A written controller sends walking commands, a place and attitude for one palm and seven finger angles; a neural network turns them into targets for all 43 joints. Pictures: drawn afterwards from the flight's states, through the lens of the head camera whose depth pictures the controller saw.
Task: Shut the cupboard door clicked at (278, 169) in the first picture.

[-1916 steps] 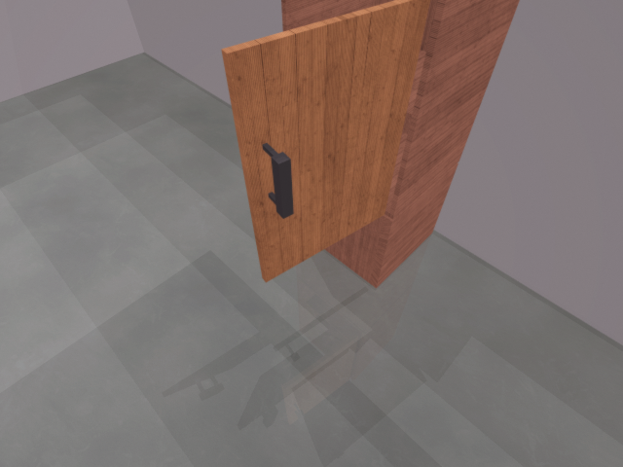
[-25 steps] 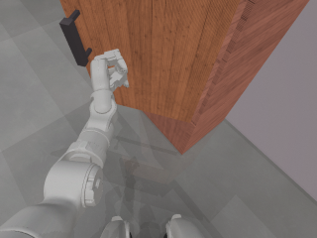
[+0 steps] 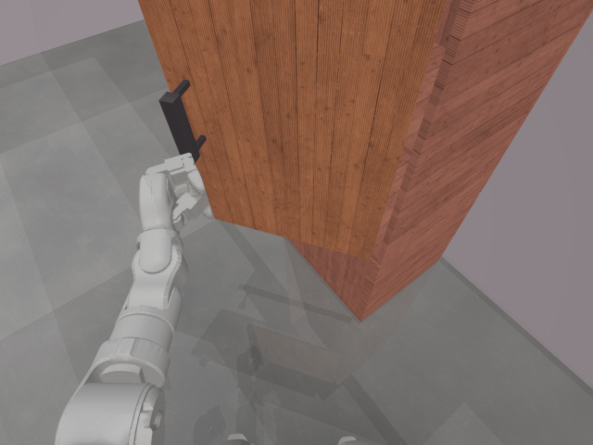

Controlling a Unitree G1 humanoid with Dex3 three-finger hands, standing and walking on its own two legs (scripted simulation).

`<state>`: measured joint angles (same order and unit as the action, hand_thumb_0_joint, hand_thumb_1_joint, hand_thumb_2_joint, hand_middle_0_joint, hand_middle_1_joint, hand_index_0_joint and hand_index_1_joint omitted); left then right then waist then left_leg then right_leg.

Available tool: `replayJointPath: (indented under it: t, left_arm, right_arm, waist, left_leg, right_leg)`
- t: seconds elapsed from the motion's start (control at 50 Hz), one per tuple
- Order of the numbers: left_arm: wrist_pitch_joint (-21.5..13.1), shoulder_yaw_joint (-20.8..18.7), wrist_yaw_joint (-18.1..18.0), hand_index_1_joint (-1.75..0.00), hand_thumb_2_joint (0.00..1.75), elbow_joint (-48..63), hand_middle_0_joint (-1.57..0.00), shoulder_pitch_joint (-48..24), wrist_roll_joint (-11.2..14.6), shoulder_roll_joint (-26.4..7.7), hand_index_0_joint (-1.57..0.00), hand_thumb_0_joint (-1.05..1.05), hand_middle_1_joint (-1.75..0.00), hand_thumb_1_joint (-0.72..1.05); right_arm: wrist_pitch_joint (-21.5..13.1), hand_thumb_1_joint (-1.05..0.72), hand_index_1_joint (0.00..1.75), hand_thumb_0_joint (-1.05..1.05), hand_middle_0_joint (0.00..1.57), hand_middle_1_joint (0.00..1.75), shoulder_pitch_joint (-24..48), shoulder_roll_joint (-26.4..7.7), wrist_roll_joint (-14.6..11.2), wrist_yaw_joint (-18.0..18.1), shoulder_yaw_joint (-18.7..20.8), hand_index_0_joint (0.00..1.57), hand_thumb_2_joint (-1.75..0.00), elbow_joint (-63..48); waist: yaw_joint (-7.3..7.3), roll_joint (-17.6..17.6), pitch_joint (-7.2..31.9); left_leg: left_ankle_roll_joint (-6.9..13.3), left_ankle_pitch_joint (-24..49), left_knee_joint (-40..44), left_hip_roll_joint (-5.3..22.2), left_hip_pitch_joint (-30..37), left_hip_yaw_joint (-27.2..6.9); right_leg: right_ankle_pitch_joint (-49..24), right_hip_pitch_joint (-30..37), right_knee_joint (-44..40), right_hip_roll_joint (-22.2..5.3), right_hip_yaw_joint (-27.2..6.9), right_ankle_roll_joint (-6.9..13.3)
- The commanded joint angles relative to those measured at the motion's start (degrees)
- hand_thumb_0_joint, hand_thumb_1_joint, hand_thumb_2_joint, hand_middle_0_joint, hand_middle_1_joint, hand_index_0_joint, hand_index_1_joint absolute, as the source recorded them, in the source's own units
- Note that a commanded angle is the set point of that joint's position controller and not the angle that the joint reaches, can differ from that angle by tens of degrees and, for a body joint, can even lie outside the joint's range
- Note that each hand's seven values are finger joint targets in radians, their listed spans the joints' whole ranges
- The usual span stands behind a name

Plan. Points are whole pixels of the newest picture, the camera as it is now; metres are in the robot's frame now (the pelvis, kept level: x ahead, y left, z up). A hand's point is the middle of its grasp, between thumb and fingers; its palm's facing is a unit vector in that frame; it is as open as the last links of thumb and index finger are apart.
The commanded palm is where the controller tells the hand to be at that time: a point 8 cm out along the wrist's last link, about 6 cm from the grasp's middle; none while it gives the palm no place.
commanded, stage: draw the hand back to the body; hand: left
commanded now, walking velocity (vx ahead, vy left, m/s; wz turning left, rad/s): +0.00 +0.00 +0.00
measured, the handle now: (187, 122) +0.64 +0.18 +0.05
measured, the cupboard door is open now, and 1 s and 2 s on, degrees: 35 35 35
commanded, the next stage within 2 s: step back with the hand held close in 1.26 s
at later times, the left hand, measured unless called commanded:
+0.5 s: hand (81, 272) +0.29 +0.21 +0.15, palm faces +0.17 -0.95 -0.25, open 3.5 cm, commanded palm +0.24 +0.26 +0.17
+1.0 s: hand out of the picture +0.19 +0.31 +0.20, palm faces +0.50 -0.75 -0.44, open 6.9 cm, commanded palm +0.15 +0.33 +0.22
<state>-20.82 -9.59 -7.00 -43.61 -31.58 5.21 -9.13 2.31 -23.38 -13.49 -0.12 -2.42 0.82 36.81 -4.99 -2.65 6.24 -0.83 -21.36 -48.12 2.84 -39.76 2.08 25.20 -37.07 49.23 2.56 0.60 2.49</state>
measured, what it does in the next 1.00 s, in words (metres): stands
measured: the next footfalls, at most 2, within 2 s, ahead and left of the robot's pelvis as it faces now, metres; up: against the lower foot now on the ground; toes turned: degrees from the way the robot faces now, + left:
none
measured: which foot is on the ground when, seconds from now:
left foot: down 0.00-1.00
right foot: down 0.00-1.00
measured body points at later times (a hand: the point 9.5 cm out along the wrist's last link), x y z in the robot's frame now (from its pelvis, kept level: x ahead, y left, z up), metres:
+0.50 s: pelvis +0.01 +0.02 +0.04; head +0.00 +0.00 +0.49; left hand +0.27 +0.26 +0.17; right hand +0.23 -0.18 -0.03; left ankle +0.02 +0.13 -0.70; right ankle -0.01 -0.09 -0.70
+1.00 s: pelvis +0.02 +0.03 +0.05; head -0.01 +0.00 +0.49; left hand +0.16 +0.35 +0.23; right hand +0.21 -0.19 -0.05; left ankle +0.02 +0.13 -0.70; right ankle -0.01 -0.09 -0.70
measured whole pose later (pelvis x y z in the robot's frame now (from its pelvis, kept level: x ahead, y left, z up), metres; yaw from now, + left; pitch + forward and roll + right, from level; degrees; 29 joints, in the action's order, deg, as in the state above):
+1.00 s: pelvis +0.02 +0.03 +0.05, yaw +2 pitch -3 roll +0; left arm -2.0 -20.7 -6.2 21.3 27.4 4.4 -21.3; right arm -3.2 -12.5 -13.9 -1.2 4.1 -1.4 36.1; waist 4.0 -4.5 0.6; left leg 1.1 -13.4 -24.9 -0.3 -8.1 1.5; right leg 16.1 -3.5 23.0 0.0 1.2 0.2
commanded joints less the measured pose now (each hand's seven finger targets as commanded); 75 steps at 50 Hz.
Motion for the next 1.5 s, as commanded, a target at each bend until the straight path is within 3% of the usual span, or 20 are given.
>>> replayJointPath:
  t: [0.0,0.06,0.1,0.16,0.18,0.26,0.3,0.38,0.56,0.68,0.86,0.88,0.94,1.06,1.14,1.36,1.38,1.4,1.44,1.48]
  left_arm:
    - [-2.2,2.6,2.9,-1.50,0.90,21.0,-1.30,-17.4,2.1,-6.0,-1.30,0.00,-1.50,0.90]
    - [0.3,2.7,4.2,-1.50,0.90,24.4,-1.30,-11.6,2.8,-6.6,-1.30,0.00,-1.50,0.90]
    - [1.8,1.5,4.8,-1.44,0.90,27.6,-1.24,-7.8,3.6,-8.0,-1.24,0.00,-1.44,0.90]
    - [3.7,0.7,5.8,-1.35,0.90,35.3,-1.16,-1.4,4.7,-9.1,-1.16,0.00,-1.35,0.90]
    - [5.6,5.4,5.1,-1.32,0.90,38.9,-1.13,2.3,0.1,-11.7,-1.13,0.00,-1.32,0.90]
    - [10.5,2.9,4.1,-1.20,0.90,45.2,-1.02,10.2,-0.1,-14.3,-1.02,0.00,-1.20,0.90]
    - [11.9,3.8,4.0,-1.14,0.90,47.5,-0.97,11.8,-0.4,-13.0,-0.97,0.00,-1.14,0.90]
    - [14.4,3.3,3.8,-1.02,0.90,54.9,-0.86,18.5,-0.7,-13.2,-0.86,0.00,-1.02,0.90]
    - [17.6,-3.4,2.5,-0.75,0.90,67.3,-0.61,32.9,-0.9,-17.5,-0.61,0.00,-0.75,0.90]
    - [17.4,-8.8,1.5,-0.57,0.90,74.3,-0.45,41.8,-0.7,-19.7,-0.45,0.00,-0.57,0.90]
    - [15.6,-19.8,0.2,-0.30,0.90,77.7,-0.20,55.1,-0.2,-25.3,-0.20,0.00,-0.30,0.90]
    - [15.5,-16.5,0.5,-0.30,0.90,76.9,-0.20,54.2,-0.3,-22.0,-0.20,0.00,-0.30,0.90]
    - [15.5,-14.3,0.4,-0.30,0.90,75.3,-0.20,51.2,-0.8,-20.4,-0.20,0.00,-0.30,0.90]
    - [14.6,-17.1,-0.3,-0.30,0.90,77.0,-0.20,50.7,-1.1,-24.0,-0.20,0.00,-0.30,0.90]
    - [14.1,-17.3,-0.4,-0.30,0.90,78.0,-0.20,51.2,-1.0,-23.6,-0.20,0.00,-0.30,0.90]
    - [14.3,-17.3,0.5,-0.30,0.90,76.2,-0.20,53.3,-0.5,-22.7,-0.20,0.00,-0.30,0.90]
    - [12.2,-21.1,0.1,-0.30,0.90,79.1,-0.20,49.0,-0.8,-27.0,-0.20,0.00,-0.30,0.90]
    - [11.6,-19.1,0.2,-0.30,0.90,75.2,-0.20,52.7,-0.8,-24.5,-0.20,0.00,-0.30,0.90]
    - [10.4,-17.9,0.1,-0.30,0.90,74.4,-0.20,54.7,-1.1,-23.4,-0.20,0.00,-0.30,0.90]
    - [9.4,-18.6,-0.1,-0.30,0.90,75.8,-0.20,55.3,-1.2,-24.3,-0.20,0.00,-0.30,0.90]
  right_arm:
    - [-4.0,-0.90,0.30,0.00,0.20,0.30,2.3,-7.5,-1.6,1.6,2.8,0.20,-0.90,-6.5]
    - [-4.7,-0.90,0.30,0.00,0.20,0.30,4.7,-7.6,-2.2,2.1,2.4,0.20,-0.90,-7.2]
    - [-5.1,-0.90,0.30,0.00,0.20,0.30,7.0,-7.4,-2.6,2.5,2.0,0.20,-0.90,-8.0]
    - [-5.8,-0.90,0.30,0.00,0.20,0.30,9.6,-7.4,-2.9,2.9,1.6,0.20,-0.90,-9.8]
    - [-3.8,-0.90,0.30,0.00,0.20,0.30,12.4,-5.7,-3.2,3.8,1.7,0.20,-0.90,-10.6]
    - [-1.7,-0.90,0.30,0.00,0.20,0.30,16.2,-5.7,-3.4,6.2,0.6,0.20,-0.90,-11.8]
    - [-1.4,-0.90,0.30,0.00,0.20,0.30,17.9,-5.1,-3.5,6.8,-0.1,0.20,-0.90,-12.1]
    - [-2.0,-0.90,0.30,0.00,0.20,0.30,18.7,-4.7,-3.0,7.0,-1.1,0.20,-0.90,-12.5]
    - [-3.7,-0.90,0.30,0.00,0.20,0.30,20.2,-4.9,-1.5,6.6,-1.8,0.20,-0.90,-12.5]
    - [-5.3,-0.90,0.30,0.00,0.20,0.30,20.9,-4.5,-1.3,6.4,-1.7,0.20,-0.90,-12.3]
    - [-8.4,-0.90,0.30,0.00,0.20,0.30,20.6,-5.2,-1.4,6.7,-0.4,0.20,-0.90,-11.1]
    - [-8.6,-0.90,0.30,0.00,0.20,0.30,20.5,-5.0,-1.5,6.7,-0.6,0.20,-0.90,-11.0]
    - [-9.3,-0.90,0.30,0.00,0.20,0.30,19.7,-5.9,-1.4,6.9,-0.1,0.20,-0.90,-10.3]
    - [-10.6,-0.90,0.30,0.00,0.20,0.30,20.2,-6.0,-1.0,7.5,0.1,0.20,-0.90,-9.7]
    - [-11.2,-0.90,0.30,0.00,0.20,0.30,20.5,-5.1,-1.1,7.6,-0.2,0.20,-0.90,-9.9]
    - [-10.7,-0.90,0.30,0.00,0.20,0.30,20.1,-5.5,-1.0,7.2,0.1,0.20,-0.90,-10.0]
    - [-9.4,-0.90,0.30,0.00,0.20,0.30,20.4,-6.9,-1.3,7.1,0.6,0.20,-0.90,-11.6]
    - [-8.6,-0.90,0.30,0.00,0.20,0.30,20.4,-6.2,-1.0,7.2,0.4,0.20,-0.90,-10.5]
    - [-7.5,-0.90,0.30,0.00,0.20,0.30,19.8,-5.8,-1.0,7.1,0.8,0.20,-0.90,-10.4]
    - [-6.8,-0.90,0.30,0.00,0.20,0.30,19.9,-6.0,-1.0,7.4,1.2,0.20,-0.90,-10.6]
  waist:
    - [0.46,3.7,17.2]
    - [1.83,1.2,14.1]
    - [2.92,2.4,13.5]
    - [4.59,1.7,14.4]
    - [4.41,3.5,14.4]
    - [5.05,5.2,7.1]
    - [4.87,4.3,4.0]
    - [5.31,-0.6,3.6]
    - [6.71,0.0,1.4]
    - [7.68,-2.6,1.4]
    - [9.15,-0.6,-2.0]
    - [8.44,-0.8,-3.3]
    - [7.57,0.8,-5.4]
    - [8.82,0.3,-2.5]
    - [8.93,-2.6,-3.5]
    - [8.75,-1.0,-3.8]
    - [6.52,-0.1,-5.1]
    - [6.14,1.3,-4.5]
    - [6.01,3.5,-2.9]
    - [5.85,1.0,0.4]
  left_leg:
    - [3.1,10.9,6.0,-3.0,16.0,0.4]
    - [3.1,9.6,8.1,-3.1,18.4,0.3]
    - [3.0,10.2,9.4,-3.0,19.1,0.2]
    - [3.1,14.1,10.7,-3.0,22.0,0.1]
    - [2.8,14.5,14.0,-2.8,24.3,-0.1]
    - [3.4,14.6,18.4,-2.6,27.6,-0.1]
    - [3.3,14.1,20.9,-2.2,30.1,-0.5]
    - [3.0,17.2,23.7,-2.1,35.2,-1.0]
    - [2.7,21.8,26.7,-1.8,37.8,-1.5]
    - [2.3,23.4,26.9,-1.8,37.5,-1.7]
    - [2.3,19.8,26.8,-1.7,34.7,-1.3]
    - [2.5,19.1,26.9,-1.8,34.7,-1.1]
    - [2.7,16.7,27.1,-1.7,34.5,-1.4]
    - [3.1,16.4,26.7,-2.2,35.0,-1.1]
    - [2.7,16.6,26.8,-2.3,34.8,-0.8]
    - [2.8,17.5,26.8,-1.9,35.2,-0.2]
    - [3.6,13.2,23.0,-0.8,31.7,-1.1]
    - [3.6,11.9,21.2,-1.3,31.6,-1.3]
    - [3.4,12.5,19.6,-1.3,30.5,-1.2]
    - [3.1,17.4,20.2,-0.6,31.1,-1.3]
  right_leg:
    - [-22.9,12.4,-11.9,-0.7,-1.1,-3.1]
    - [-18.9,12.2,-13.7,-0.8,-0.6,-2.7]
    - [-19.0,13.9,-14.2,-1.0,-0.3,-2.5]
    - [-23.5,17.2,-13.8,-1.1,0.2,-2.2]
    - [-25.1,20.2,-17.1,-3.0,-2.8,-3.0]
    - [-23.6,22.6,-22.3,-3.0,-2.0,-3.0]
    - [-20.6,22.4,-24.2,-2.6,-1.2,-2.5]
    - [-22.1,25.4,-26.3,-2.3,-0.1,-2.0]
    - [-25.2,29.8,-29.6,-2.2,0.6,-1.9]
    - [-25.5,31.7,-29.3,-2.5,1.0,-1.9]
    - [-21.8,30.5,-30.1,-2.4,1.0,-2.1]
    - [-21.2,29.3,-30.0,-2.6,1.0,-2.2]
    - [-18.3,27.2,-30.4,-2.5,1.1,-2.5]
    - [-17.9,29.1,-30.7,-2.8,0.4,-2.3]
    - [-18.3,28.8,-30.5,-2.7,0.4,-2.1]
    - [-19.2,29.1,-31.5,-2.6,0.0,-2.4]
    - [-20.6,23.6,-34.0,-6.3,-5.6,-2.1]
    - [-20.6,22.2,-34.6,-8.0,-7.0,-1.6]
    - [-21.4,21.5,-33.7,-9.4,-7.4,-1.1]
    - [-28.7,23.8,-29.8,-9.3,-5.8,-1.0]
